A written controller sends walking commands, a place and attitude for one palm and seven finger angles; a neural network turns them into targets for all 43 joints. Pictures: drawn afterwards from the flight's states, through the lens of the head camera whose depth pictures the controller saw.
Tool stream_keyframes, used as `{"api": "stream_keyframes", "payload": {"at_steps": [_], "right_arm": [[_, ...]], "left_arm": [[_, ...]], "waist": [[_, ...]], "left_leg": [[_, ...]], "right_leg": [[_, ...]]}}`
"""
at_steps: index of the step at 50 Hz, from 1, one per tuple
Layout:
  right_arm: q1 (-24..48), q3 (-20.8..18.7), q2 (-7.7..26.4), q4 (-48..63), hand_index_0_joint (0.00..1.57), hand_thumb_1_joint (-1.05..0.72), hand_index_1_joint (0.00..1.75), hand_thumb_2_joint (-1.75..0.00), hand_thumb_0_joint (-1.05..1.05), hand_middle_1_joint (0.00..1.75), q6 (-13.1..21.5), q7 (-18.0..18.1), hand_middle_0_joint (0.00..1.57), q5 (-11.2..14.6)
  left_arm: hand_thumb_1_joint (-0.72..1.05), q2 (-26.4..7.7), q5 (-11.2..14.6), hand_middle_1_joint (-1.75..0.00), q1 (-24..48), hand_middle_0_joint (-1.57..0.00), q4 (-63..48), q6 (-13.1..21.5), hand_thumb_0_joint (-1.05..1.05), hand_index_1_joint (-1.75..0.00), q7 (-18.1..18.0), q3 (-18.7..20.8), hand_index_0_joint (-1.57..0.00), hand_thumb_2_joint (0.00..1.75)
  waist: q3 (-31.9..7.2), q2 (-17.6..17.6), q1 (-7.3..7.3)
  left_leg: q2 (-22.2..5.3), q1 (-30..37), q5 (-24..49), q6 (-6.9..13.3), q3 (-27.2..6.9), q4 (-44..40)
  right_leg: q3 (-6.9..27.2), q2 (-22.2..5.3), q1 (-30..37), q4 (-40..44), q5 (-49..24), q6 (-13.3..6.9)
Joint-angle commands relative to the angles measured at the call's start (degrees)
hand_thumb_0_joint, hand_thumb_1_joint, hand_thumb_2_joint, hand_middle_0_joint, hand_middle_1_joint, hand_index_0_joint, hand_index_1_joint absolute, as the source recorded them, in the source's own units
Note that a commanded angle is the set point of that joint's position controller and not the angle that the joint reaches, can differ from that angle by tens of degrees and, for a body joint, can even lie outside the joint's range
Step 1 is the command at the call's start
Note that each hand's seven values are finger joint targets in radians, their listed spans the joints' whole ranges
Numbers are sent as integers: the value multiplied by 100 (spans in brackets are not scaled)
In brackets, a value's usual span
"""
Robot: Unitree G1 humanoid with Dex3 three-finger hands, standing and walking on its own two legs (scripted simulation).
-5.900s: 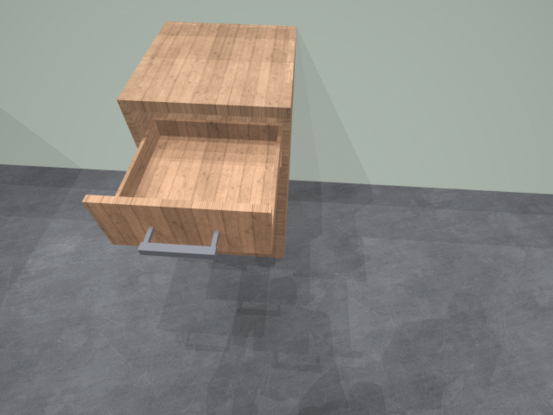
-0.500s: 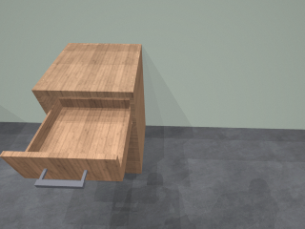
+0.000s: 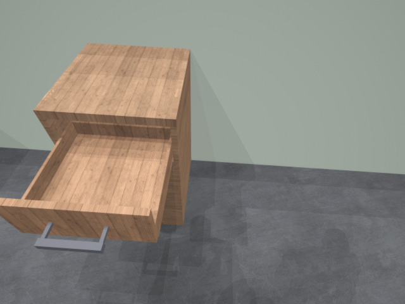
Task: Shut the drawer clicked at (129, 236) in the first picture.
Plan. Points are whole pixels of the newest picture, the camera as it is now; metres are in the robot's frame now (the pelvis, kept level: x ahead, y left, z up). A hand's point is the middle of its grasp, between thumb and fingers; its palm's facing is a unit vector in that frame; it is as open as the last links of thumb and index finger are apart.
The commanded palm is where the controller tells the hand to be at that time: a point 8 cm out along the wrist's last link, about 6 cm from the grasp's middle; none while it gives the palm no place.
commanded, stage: look again from close up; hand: left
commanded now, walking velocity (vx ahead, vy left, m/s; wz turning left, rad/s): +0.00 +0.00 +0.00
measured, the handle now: (73, 237) +0.28 +0.34 -0.14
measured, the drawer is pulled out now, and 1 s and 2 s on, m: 0.30 0.30 0.30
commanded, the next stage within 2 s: shuffle to correct the standing spot in 0.24 s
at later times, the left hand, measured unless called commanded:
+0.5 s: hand out of the picture +0.02 +0.17 -0.17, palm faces +0.03 -0.98 -0.21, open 7.3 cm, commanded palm none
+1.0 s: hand out of the picture +0.00 +0.22 -0.17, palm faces +0.04 -0.96 -0.28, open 7.3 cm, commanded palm none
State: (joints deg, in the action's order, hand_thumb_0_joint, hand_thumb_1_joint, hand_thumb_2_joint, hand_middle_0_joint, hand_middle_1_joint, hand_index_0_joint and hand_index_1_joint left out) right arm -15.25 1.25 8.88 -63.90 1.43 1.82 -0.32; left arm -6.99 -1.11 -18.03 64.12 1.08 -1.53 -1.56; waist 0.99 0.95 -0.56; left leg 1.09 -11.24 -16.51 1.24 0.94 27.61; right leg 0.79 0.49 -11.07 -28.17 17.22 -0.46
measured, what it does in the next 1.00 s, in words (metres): steps on the spot: right foot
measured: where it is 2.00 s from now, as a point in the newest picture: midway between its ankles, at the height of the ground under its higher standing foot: outside the picture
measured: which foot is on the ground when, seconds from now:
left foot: down 0.00-1.00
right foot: down 0.00-0.72, up 0.74-0.98, down 1.00-1.00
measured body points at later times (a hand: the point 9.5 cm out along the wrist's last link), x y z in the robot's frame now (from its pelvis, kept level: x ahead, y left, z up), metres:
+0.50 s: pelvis +0.01 -0.01 +0.00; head +0.03 -0.01 +0.45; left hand +0.02 +0.22 -0.16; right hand +0.01 -0.23 -0.17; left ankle -0.02 +0.11 -0.74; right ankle -0.02 -0.11 -0.74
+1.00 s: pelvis -0.03 +0.03 -0.01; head +0.00 +0.00 +0.44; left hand +0.00 +0.27 -0.15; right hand +0.02 -0.19 -0.18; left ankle -0.01 +0.11 -0.74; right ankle -0.07 -0.05 -0.74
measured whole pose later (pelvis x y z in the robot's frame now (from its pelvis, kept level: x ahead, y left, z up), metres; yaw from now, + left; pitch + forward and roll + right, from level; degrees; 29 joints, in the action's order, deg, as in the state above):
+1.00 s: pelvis -0.03 +0.03 -0.01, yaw -1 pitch +2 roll +3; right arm -13.5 -1.1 10.9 -55.3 -2.5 0.4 -1.1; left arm -8.9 -1.9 -15.3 56.9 -1.4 -2.2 1.8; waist 1.5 -1.1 -1.2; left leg 3.7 -18.7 -14.9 4.6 8.4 31.5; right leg -5.8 -3.7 -14.8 -35.6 22.6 -1.6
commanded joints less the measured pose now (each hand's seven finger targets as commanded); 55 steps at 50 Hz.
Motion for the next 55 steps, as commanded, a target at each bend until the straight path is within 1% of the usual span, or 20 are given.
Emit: {"api": "stream_keyframes", "payload": {"at_steps": [1,17,21,25,29,31,33,34,35,36,37,39,41,45,48,49,50,51,52,55], "right_arm": [[-374,-130,535,111,20,-90,30,-90,0,30,93,48,20,-14],[-472,-122,527,53,20,-90,30,-90,0,30,80,58,20,-30],[-456,-161,564,159,20,-90,30,-90,0,30,0,52,20,-19],[-379,-239,588,351,20,-90,30,-90,0,30,-109,27,20,-25],[-205,-314,518,597,20,-90,30,-90,0,30,-200,5,20,-39],[-190,-349,499,667,20,-90,30,-90,0,30,-225,-19,20,-37],[-460,-376,510,618,20,-90,30,-90,0,30,-222,-60,20,-42],[-571,-399,630,601,20,-90,30,-90,0,30,-206,-73,20,-60],[-652,-449,870,622,20,-90,30,-90,0,30,-210,-67,20,-99],[-667,-476,1026,679,20,-90,30,-90,0,30,-247,-74,20,-122],[-551,-465,985,753,20,-90,30,-90,0,30,-260,-65,20,-102],[-121,-410,946,977,20,-90,30,-90,0,30,-262,-65,20,-109],[229,-382,913,1120,20,-90,30,-90,0,30,-258,-83,20,-145],[-27,-406,943,1089,20,-90,30,-90,0,30,-286,-72,20,-151],[-55,-428,946,1122,20,-90,30,-90,0,30,-305,-107,20,-80],[-97,-416,730,1190,20,-90,30,-90,0,30,-297,-138,20,-33],[72,-411,532,1340,20,-90,30,-90,0,30,-308,-149,20,-45],[254,-477,785,1365,20,-90,30,-90,0,30,-355,-141,20,-129],[341,-491,760,1317,20,-90,30,-90,0,30,-398,-164,20,-154],[267,-491,653,1218,20,-90,30,-90,0,30,-415,-266,20,-108]], "left_arm": [[90,-618,37,-30,-414,-20,-126,69,0,-30,-68,163,-20,90],[90,-680,47,-30,-258,-20,-194,49,0,-30,-64,213,-20,90],[90,-847,53,-30,-244,-20,-313,35,0,-30,-115,308,-20,90],[90,-1094,34,-30,-317,-20,-416,-8,0,-30,-163,441,-20,90],[90,-1327,-8,-30,-387,-20,-531,-59,0,-30,-209,582,-20,90],[90,-1342,-37,-30,-247,-20,-635,-108,0,-30,-227,628,-20,90],[90,-1316,-37,-30,87,-20,-789,-158,0,-30,-191,634,-20,90],[90,-1220,-28,-30,162,-20,-875,-186,0,-30,-160,620,-20,90],[90,-1025,-27,-30,227,-20,-967,-223,0,-30,-134,602,-20,90],[90,-822,-29,-30,266,-20,-985,-273,0,-30,-140,576,-20,90],[90,-745,-35,-30,329,-20,-986,-330,0,-30,-155,549,-20,90],[90,-716,-36,-30,196,-20,-927,-330,0,-30,-115,558,-20,90],[90,-622,-52,-30,-26,-20,-825,-322,0,-30,-80,522,-20,90],[90,-537,-40,-30,-63,-20,-847,-278,0,-30,-86,441,-20,90],[90,-595,-48,-30,-589,-20,-747,-184,0,-30,-133,451,-20,90],[90,-922,-96,-30,-736,-20,-713,-128,0,-30,-185,508,-20,90],[90,-1456,-127,-30,-833,-20,-743,-87,0,-30,-234,624,-20,90],[90,-1561,-71,-30,-877,-20,-760,-49,0,-30,-235,614,-20,90],[90,-1351,-73,-30,-570,-20,-772,-12,0,-30,-267,629,-20,90],[90,-1204,-80,-30,-189,-20,-912,50,0,-30,-223,591,-20,90]], "waist": [[202,-106,32],[134,-14,26],[37,-39,-16],[-44,250,-67],[41,955,-143],[231,954,-94],[259,633,97],[196,111,134],[220,-733,153],[252,-1410,163],[257,-1425,189],[194,-980,23],[45,-721,-118],[-218,-663,-10],[-469,-222,-263],[-420,630,-297],[-79,1740,-358],[-31,1132,-372],[168,1141,-237],[336,1097,-37]], "left_leg": [[-610,19,1454,131,-477,-401],[-646,153,1711,118,-457,-456],[-577,-7,1915,38,-376,-241],[-421,-414,1446,-70,-163,147],[-184,-962,-128,-190,77,784],[-259,-887,-491,-191,47,655],[-305,-113,264,-139,75,-38],[-524,228,953,-25,-135,-212],[-1100,294,1527,285,-768,-383],[-1609,11,1374,714,-1229,-979],[-1740,-275,1004,1028,-1512,-1313],[-1618,-603,550,1125,-1330,-1368],[-1373,-613,892,1033,-911,-1259],[-1268,-45,1872,1077,-756,-841],[-1007,-401,1426,736,-528,-178],[-634,-1277,510,371,-127,489],[108,-2486,-939,-96,342,1600],[-6,-2427,-1483,-223,-102,2772],[-163,-2642,-1144,-245,-372,3330],[-261,-2674,-504,-365,-206,3619]], "right_leg": [[447,-544,-66,385,-1515,-170],[398,-537,113,388,-1701,-202],[594,-794,274,189,-2513,-328],[922,-1165,488,73,-2975,-536],[1669,-1906,513,336,-3317,-995],[1687,-2054,94,348,-3000,-1075],[1216,-1663,-648,118,-2064,-793],[804,-1207,-955,-224,-1455,-586],[127,-608,-1317,-800,-296,-309],[-434,-197,-1442,-1788,1321,-127],[-265,-191,-1490,-2815,1662,-133],[-159,-358,-1513,-3622,1357,-188],[-327,-424,-1347,-3404,1095,-148],[-620,-400,-976,-1736,1137,-71],[-592,-542,186,229,-170,-83],[274,-1373,947,827,-573,-333],[2099,-2813,1215,1132,-1923,-939],[2137,-3250,635,1176,-2531,-1408],[1623,-2865,514,1105,-2694,-1390],[631,-2233,371,855,-3258,-1057]]}}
